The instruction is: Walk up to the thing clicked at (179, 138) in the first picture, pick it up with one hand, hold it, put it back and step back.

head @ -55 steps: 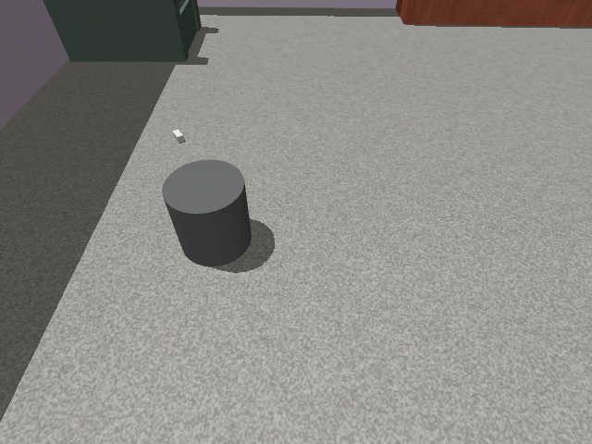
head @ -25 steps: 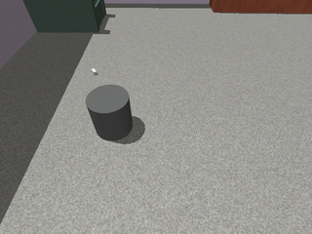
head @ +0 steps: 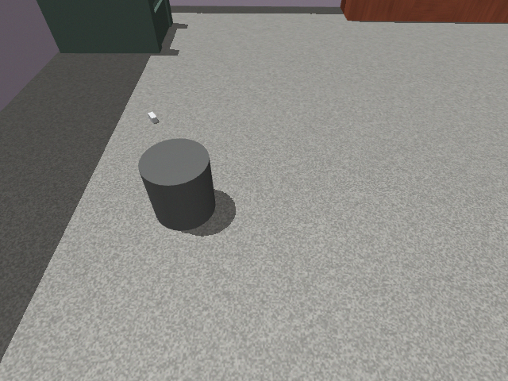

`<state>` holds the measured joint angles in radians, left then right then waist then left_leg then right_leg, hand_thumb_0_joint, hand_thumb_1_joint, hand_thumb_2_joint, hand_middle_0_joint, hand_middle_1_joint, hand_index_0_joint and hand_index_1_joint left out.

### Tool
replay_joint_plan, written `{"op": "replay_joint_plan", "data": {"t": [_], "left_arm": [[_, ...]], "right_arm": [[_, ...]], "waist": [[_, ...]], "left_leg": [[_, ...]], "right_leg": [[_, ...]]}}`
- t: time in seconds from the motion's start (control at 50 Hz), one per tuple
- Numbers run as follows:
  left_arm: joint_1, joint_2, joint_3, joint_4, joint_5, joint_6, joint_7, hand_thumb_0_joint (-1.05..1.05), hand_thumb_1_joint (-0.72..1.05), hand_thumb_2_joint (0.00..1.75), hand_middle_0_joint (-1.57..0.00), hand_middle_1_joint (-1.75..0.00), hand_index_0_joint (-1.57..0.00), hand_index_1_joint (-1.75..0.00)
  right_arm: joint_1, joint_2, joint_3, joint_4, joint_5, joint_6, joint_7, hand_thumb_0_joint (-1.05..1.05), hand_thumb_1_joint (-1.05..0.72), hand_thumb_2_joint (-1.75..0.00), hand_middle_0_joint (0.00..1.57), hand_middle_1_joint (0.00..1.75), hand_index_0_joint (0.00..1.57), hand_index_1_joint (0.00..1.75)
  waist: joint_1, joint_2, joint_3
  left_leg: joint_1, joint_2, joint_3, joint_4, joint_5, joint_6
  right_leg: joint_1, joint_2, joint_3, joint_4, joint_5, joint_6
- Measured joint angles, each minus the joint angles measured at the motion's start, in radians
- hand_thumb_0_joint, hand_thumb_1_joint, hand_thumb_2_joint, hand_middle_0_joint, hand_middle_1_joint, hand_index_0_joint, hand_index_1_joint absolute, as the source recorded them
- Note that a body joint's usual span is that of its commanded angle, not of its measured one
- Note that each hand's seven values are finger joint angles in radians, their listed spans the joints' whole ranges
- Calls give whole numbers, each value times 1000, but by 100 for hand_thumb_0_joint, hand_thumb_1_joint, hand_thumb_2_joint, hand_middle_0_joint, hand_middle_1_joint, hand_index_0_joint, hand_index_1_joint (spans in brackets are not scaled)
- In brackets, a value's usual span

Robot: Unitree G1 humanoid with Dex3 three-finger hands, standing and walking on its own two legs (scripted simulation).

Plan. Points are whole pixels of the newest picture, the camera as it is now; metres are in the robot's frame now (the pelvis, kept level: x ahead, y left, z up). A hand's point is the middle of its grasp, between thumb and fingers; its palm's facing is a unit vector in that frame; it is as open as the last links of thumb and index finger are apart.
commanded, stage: stand
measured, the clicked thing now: (152, 117) +1.82 +0.79 -0.76
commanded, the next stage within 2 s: walk up in 0.02 s
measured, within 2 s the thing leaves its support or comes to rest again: neither
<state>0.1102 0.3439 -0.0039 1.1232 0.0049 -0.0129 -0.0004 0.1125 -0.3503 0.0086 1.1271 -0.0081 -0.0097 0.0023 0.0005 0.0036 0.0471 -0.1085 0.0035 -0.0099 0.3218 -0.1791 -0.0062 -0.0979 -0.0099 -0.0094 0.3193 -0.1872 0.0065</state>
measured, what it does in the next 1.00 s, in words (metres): steps on the spot, turning left: left foot, then right foot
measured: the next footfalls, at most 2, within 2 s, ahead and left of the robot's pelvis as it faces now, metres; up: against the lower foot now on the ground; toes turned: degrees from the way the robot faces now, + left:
left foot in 0.58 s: -0.01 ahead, +0.10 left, +0.00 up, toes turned +38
right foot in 0.92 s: +0.17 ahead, -0.10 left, +0.00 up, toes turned +52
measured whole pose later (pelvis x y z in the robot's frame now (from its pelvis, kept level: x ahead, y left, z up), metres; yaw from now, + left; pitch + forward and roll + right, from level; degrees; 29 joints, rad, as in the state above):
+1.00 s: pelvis +0.02 -0.08 -0.03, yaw +56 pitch -1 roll +0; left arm 0.24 0.40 0.05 0.71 0.02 -0.01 0.00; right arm 0.21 -0.42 -0.08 0.62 -0.06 0.06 0.03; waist 0.02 0.05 0.13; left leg -0.53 -0.12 -0.14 1.01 -0.45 -0.01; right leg -0.35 -0.07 -0.05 0.71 -0.33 0.00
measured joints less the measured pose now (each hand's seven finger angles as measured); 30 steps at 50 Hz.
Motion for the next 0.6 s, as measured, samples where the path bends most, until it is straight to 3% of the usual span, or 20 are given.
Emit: {"op": "replay_joint_plan", "data": {"t": [0.08, 0.14, 0.18, 0.22, 0.26, 0.32, 0.38, 0.5, 0.56, 0.6], "left_arm": [[-42, 18, 40, -51, 2, 35, -16, 1, 91, 90, -21, -30, -21, -30], [-93, 36, 71, -136, 0, 54, -21, 1, 91, 90, -21, -30, -21, -30], [-107, 39, 78, -192, -1, 51, -26, 1, 91, 90, -21, -30, -21, -30], [-105, 42, 81, -238, 0, 42, -28, 1, 91, 90, -21, -30, -21, -30], [-88, 41, 87, -268, 11, 31, -21, 1, 91, 90, -21, -30, -21, -30], [-59, 36, 86, -274, 28, 47, -21, 1, 91, 90, -21, -30, -21, -30], [-25, 26, 83, -277, 34, 48, -23, 1, 91, 90, -21, -30, -21, -30], [37, 30, 78, -333, 38, 40, -43, 1, 91, 90, -21, -30, -21, -30], [66, 45, 75, -360, 34, 47, -50, 1, 91, 90, -21, -30, -21, -30], [84, 65, 78, -369, 26, 51, -48, 1, 91, 90, -21, -30, -21, -30]], "right_arm": [[41, 6, -20, -64, 3, 5, 4, 0, -90, -90, 20, 30, 20, 30], [94, 8, -44, -115, -7, 13, 0, 0, -90, -90, 20, 30, 20, 30], [118, -2, -57, -134, -14, 26, -9, 0, -90, -90, 20, 30, 20, 30], [131, -20, -66, -154, -17, 38, -13, 0, -90, -90, 20, 30, 20, 30], [127, -40, -69, -177, -18, 51, -12, 0, -90, -90, 20, 30, 20, 30], [130, -46, -75, -219, -28, 62, -8, 0, -90, -90, 20, 30, 20, 30], [134, -59, -80, -264, -29, 62, 20, 0, -90, -90, 20, 30, 20, 30], [134, -69, -82, -322, -26, 66, 55, 0, -90, -90, 20, 30, 20, 30], [133, -67, -87, -348, -26, 62, 54, 0, -90, -90, 20, 30, 20, 30], [123, -57, -92, -368, -32, 51, 45, 0, -90, -90, 20, 30, 20, 30]], "waist": [[-18, -22, 23], [-34, -31, 56], [-27, -22, 67], [-13, -13, 74], [-1, 5, 89], [-10, 3, 92], [-7, -5, 90], [17, -29, 99], [31, -49, 95], [38, -93, 102]], "left_leg": [[-54, -28, -53, 47, -3, 4], [-108, -53, -144, 63, 21, -3], [-138, -62, -191, 64, 37, -16], [-175, -72, -226, 100, 30, -32], [-230, -75, -236, 218, -60, -18], [-332, -58, -112, 476, -212, -7], [-374, -23, -36, 611, -166, -1], [-304, 35, 29, 451, -124, 12], [-242, 28, 65, 342, -114, 26], [-210, -14, 80, 297, -90, 32]], "right_leg": [[-58, -17, -27, 107, -52, -9], [-143, 25, 34, 312, -222, -20], [-175, 38, 63, 375, -267, -35], [-147, 31, 79, 270, -219, -49], [-121, 31, 60, 200, -107, -33], [-97, 8, -5, 201, -126, -38], [-60, -18, -55, 168, -124, -39], [-26, -52, -174, 204, -176, -34], [-43, -83, -229, 288, -240, -21], [-81, -137, -233, 408, -294, -11]]}}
